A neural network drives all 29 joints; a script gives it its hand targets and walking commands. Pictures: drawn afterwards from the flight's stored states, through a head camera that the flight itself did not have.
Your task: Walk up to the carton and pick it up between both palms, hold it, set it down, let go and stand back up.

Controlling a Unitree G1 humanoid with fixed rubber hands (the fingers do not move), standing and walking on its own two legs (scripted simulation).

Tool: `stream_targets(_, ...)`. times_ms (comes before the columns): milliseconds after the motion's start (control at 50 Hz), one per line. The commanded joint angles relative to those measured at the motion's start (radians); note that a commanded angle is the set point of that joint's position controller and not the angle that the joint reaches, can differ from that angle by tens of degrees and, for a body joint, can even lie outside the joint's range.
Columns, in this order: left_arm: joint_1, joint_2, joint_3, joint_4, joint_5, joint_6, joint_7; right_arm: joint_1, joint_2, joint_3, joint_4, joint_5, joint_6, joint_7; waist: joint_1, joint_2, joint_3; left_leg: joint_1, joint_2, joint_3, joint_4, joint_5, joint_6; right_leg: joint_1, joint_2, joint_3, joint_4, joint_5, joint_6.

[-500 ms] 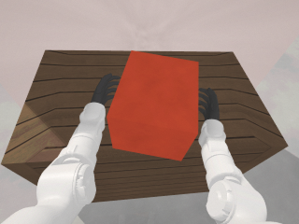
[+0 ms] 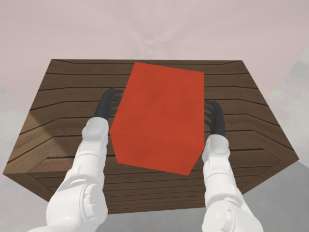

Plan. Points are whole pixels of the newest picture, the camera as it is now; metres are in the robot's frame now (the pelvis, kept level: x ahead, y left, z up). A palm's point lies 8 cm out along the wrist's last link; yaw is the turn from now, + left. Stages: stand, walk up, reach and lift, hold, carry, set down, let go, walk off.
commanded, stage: reach and lift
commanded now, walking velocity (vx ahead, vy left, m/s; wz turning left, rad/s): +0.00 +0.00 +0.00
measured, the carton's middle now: (161, 117) +0.44 -0.01 +0.00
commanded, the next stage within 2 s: none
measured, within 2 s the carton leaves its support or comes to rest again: leaves its support in 0.80 s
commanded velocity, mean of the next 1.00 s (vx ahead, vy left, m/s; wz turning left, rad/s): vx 0.00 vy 0.00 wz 0.00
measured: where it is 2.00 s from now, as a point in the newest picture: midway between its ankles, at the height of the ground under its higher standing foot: outside the picture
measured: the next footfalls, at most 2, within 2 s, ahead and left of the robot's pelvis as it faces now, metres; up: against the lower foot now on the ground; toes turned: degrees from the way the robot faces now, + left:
none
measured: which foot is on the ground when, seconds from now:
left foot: down 0.00-1.00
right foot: down 0.00-1.00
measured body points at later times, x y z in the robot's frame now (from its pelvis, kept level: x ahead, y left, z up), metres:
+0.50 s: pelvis +0.00 +0.01 +0.00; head +0.04 +0.03 +0.45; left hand +0.41 +0.15 +0.05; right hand +0.38 -0.16 +0.05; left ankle +0.02 +0.11 -0.75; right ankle -0.04 -0.10 -0.75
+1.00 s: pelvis -0.02 +0.00 +0.00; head +0.02 +0.03 +0.45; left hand +0.40 +0.13 +0.05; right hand +0.36 -0.18 +0.06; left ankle +0.02 +0.11 -0.75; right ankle -0.04 -0.10 -0.75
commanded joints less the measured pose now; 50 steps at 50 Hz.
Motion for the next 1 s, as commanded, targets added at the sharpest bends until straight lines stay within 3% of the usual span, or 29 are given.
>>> stream_targets(0, -0.483, -0.44, -0.231, 0.014, 0.028, -0.014, -0.068, -0.512, 0.423, 0.351, -0.004, -0.049, -0.076, 0.144, -0.027, 0.016, -0.524, 0.241, 0.012, 0.075, 0.041, 0.351, -0.039, 0.13, -0.021, -0.046, 0.044, 0.529, 0.094)
stream_targets(80, -0.49, -0.436, -0.236, 0.007, 0.038, -0.003, -0.068, -0.511, 0.419, 0.339, 0.015, -0.045, -0.071, 0.142, -0.036, 0.027, -0.503, 0.242, 0.019, 0.065, 0.016, 0.288, -0.035, 0.104, -0.023, -0.049, 0.028, 0.448, 0.087)
stream_targets(100, -0.476, -0.439, -0.232, 0.004, 0.036, 0.001, -0.071, -0.507, 0.421, 0.355, 0.008, -0.038, -0.072, 0.141, -0.017, 0.019, -0.49, 0.259, 0.021, 0.066, 0.02, 0.314, -0.038, 0.098, -0.018, -0.051, 0.027, 0.47, 0.088)
stream_targets(160, -0.483, -0.444, -0.252, 0.014, 0.024, 0.009, -0.068, -0.519, 0.413, 0.365, -0.001, -0.029, -0.071, 0.138, -0.039, 0.021, -0.513, 0.266, 0.02, 0.064, 0.03, 0.336, -0.036, 0.093, -0.014, -0.06, 0.029, 0.47, 0.087)
stream_targets(200, -0.471, -0.459, -0.241, 0.003, 0.032, 0.014, -0.067, -0.529, 0.415, 0.356, -0.002, -0.033, -0.074, 0.137, -0.018, 0.025, -0.497, 0.271, 0.019, 0.072, 0.022, 0.328, -0.045, 0.07, -0.008, -0.058, 0.021, 0.45, 0.088)
stream_targets(240, -0.487, -0.449, -0.258, -0.024, 0.032, 0.01, -0.062, -0.522, 0.406, 0.358, -0.002, -0.03, -0.08, 0.136, -0.028, 0.056, -0.519, 0.271, 0.024, 0.061, 0.026, 0.311, -0.043, 0.065, -0.017, -0.061, 0.019, 0.437, 0.083)
stream_targets(260, -0.5, -0.453, -0.255, -0.019, 0.023, 0.008, -0.058, -0.532, 0.422, 0.36, 0.005, -0.035, -0.077, 0.135, -0.014, 0.037, -0.515, 0.266, 0.029, 0.067, 0.023, 0.332, -0.037, 0.076, -0.012, -0.062, 0.023, 0.442, 0.08)
stream_targets(280, -0.503, -0.477, -0.275, -0.029, 0.026, 0.007, -0.055, -0.526, 0.412, 0.358, -0.002, -0.04, -0.082, 0.138, -0.032, 0.053, -0.524, 0.291, 0.031, 0.063, 0.031, 0.348, -0.045, 0.047, -0.012, -0.061, 0.017, 0.434, 0.077)
stream_targets(320, -0.485, -0.479, -0.265, -0.012, 0.025, 0.011, -0.055, -0.517, 0.415, 0.351, 0.009, -0.03, -0.081, 0.141, -0.03, 0.042, -0.518, 0.301, 0.032, 0.063, 0.027, 0.345, -0.044, 0.037, -0.015, -0.058, 0.005, 0.425, 0.075)
stream_targets(380, -0.502, -0.473, -0.276, -0.04, 0.028, 0.005, -0.049, -0.542, 0.413, 0.376, 0.011, -0.022, -0.09, 0.146, -0.007, 0.042, -0.554, 0.295, 0.026, 0.069, 0.03, 0.361, -0.047, 0.063, -0.007, -0.057, 0.018, 0.44, 0.073)
stream_targets(400, -0.513, -0.48, -0.291, -0.043, 0.008, 0.0, -0.044, -0.539, 0.409, 0.366, 0.021, -0.028, -0.094, 0.149, -0.034, 0.044, -0.568, 0.308, 0.027, 0.066, 0.033, 0.367, -0.056, 0.047, -0.001, -0.066, 0.014, 0.422, 0.073)
stream_targets(460, -0.531, -0.475, -0.292, -0.031, 0.005, -0.004, -0.041, -0.567, 0.403, 0.372, 0.022, -0.011, -0.104, 0.14, -0.013, 0.061, -0.564, 0.288, 0.034, 0.063, 0.032, 0.356, -0.046, 0.047, -0.013, -0.053, 0.014, 0.43, 0.065)
stream_targets(480, -0.525, -0.472, -0.294, -0.026, -0.005, -0.011, -0.04, -0.572, 0.408, 0.374, 0.017, -0.007, -0.106, 0.14, -0.01, 0.034, -0.571, 0.294, 0.036, 0.062, 0.025, 0.344, -0.046, 0.047, -0.007, -0.056, 0.015, 0.428, 0.07)
stream_targets(520, -0.549, -0.496, -0.32, -0.032, -0.003, -0.037, -0.032, -0.581, 0.411, 0.4, 0.016, -0.01, -0.125, 0.143, -0.014, 0.049, -0.615, 0.306, 0.039, 0.057, 0.03, 0.385, -0.048, 0.041, -0.005, -0.046, 0.013, 0.451, 0.065)
stream_targets(540, -0.568, -0.488, -0.31, -0.028, -0.006, -0.047, -0.03, -0.592, 0.41, 0.397, 0.009, -0.015, -0.133, 0.142, -0.009, 0.03, -0.625, 0.302, 0.036, 0.064, 0.038, 0.397, -0.052, 0.054, -0.007, -0.053, 0.022, 0.472, 0.067)
stream_targets(580, -0.566, -0.513, -0.33, -0.035, -0.002, -0.062, -0.023, -0.611, 0.412, 0.393, 0.035, -0.013, -0.156, 0.139, -0.016, 0.082, -0.652, 0.317, 0.039, 0.065, 0.052, 0.457, -0.058, 0.054, -0.004, -0.062, 0.017, 0.493, 0.061)
stream_targets(600, -0.58, -0.518, -0.335, -0.042, -0.015, -0.071, -0.016, -0.631, 0.408, 0.403, 0.038, -0.011, -0.17, 0.139, -0.011, 0.059, -0.67, 0.322, 0.044, 0.056, 0.055, 0.471, -0.058, 0.046, 0.006, -0.063, 0.015, 0.478, 0.058)
stream_targets(700, -0.616, -0.517, -0.343, -0.037, -0.029, -0.107, -0.008, -0.681, 0.379, 0.401, 0.034, -0.016, -0.203, 0.127, -0.028, 0.033, -0.692, 0.32, 0.043, 0.047, 0.049, 0.442, -0.06, 0.03, 0.004, -0.066, 0.011, 0.487, 0.056)
stream_targets(740, -0.669, -0.514, -0.37, -0.067, -0.053, -0.141, 0.005, -0.727, 0.383, 0.412, 0.011, 0.01, -0.23, 0.123, -0.01, 0.043, -0.726, 0.3, 0.045, 0.053, 0.042, 0.401, -0.063, 0.049, 0.003, -0.052, 0.02, 0.481, 0.051)
stream_targets(760, -0.685, -0.531, -0.372, -0.034, -0.041, -0.142, 0.011, -0.724, 0.388, 0.423, 0.051, 0.002, -0.23, 0.121, -0.023, 0.057, -0.746, 0.297, 0.047, 0.051, 0.048, 0.397, -0.06, 0.044, -0.002, -0.049, 0.021, 0.472, 0.044)
stream_targets(780, -0.682, -0.531, -0.374, -0.013, -0.043, -0.139, 0.012, -0.712, 0.396, 0.427, 0.084, -0.001, -0.223, 0.12, -0.012, 0.066, -0.724, 0.29, 0.046, 0.055, 0.048, 0.397, -0.061, 0.037, -0.002, -0.059, 0.019, 0.47, 0.039)
stream_targets(820, -0.688, -0.528, -0.38, -0.047, -0.062, -0.153, 0.019, -0.734, 0.394, 0.447, 0.061, 0.021, -0.231, 0.124, 0.001, 0.036, -0.729, 0.283, 0.046, 0.059, 0.026, 0.337, -0.053, 0.047, -0.007, -0.045, 0.017, 0.45, 0.04)
stream_targets(860, -0.71, -0.517, -0.392, -0.021, -0.062, -0.143, 0.02, -0.727, 0.401, 0.479, 0.11, 0.037, -0.22, 0.121, 0.005, 0.061, -0.704, 0.236, 0.04, 0.062, 0.012, 0.267, -0.044, 0.072, -0.011, -0.033, 0.01, 0.413, 0.04)
stream_targets(880, -0.697, -0.52, -0.376, -0.024, -0.059, -0.132, 0.019, -0.726, 0.392, 0.471, 0.111, 0.036, -0.204, 0.121, -0.002, 0.04, -0.669, 0.226, 0.042, 0.05, -0.001, 0.236, -0.036, 0.073, -0.011, -0.032, 0.005, 0.389, 0.045)
stream_targets(900, -0.673, -0.524, -0.396, -0.027, -0.053, -0.124, 0.018, -0.708, 0.398, 0.502, 0.103, 0.044, -0.199, 0.121, 0.015, 0.046, -0.681, 0.233, 0.038, 0.061, -0.004, 0.244, -0.029, 0.089, -0.017, -0.036, 0.019, 0.424, 0.046)
stream_targets(980, -0.667, -0.518, -0.416, -0.051, -0.089, -0.096, 0.012, -0.735, 0.421, 0.555, 0.051, 0.107, -0.168, 0.112, 0.005, 0.035, -0.675, 0.194, 0.027, 0.054, -0.005, 0.224, -0.019, 0.144, -0.028, -0.009, 0.039, 0.475, 0.056)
